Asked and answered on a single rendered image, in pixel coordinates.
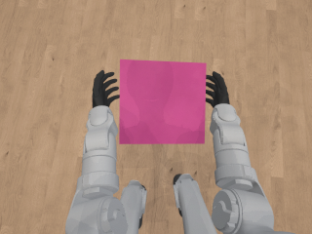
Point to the robot left upper arm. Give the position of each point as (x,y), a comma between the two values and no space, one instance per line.
(104,215)

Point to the carton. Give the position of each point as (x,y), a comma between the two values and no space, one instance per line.
(162,102)

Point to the right robot forearm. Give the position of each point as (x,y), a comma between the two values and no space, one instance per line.
(232,160)

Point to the robot left hand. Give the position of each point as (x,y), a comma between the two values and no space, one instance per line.
(100,94)

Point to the robot right upper arm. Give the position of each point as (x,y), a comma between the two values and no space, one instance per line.
(238,211)

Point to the robot right hand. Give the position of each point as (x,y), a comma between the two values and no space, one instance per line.
(220,94)

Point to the right robot shin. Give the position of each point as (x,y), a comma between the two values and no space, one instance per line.
(186,176)

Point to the left robot forearm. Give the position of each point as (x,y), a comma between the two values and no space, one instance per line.
(99,176)

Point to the robot left foot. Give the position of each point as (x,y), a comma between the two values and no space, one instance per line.
(140,220)

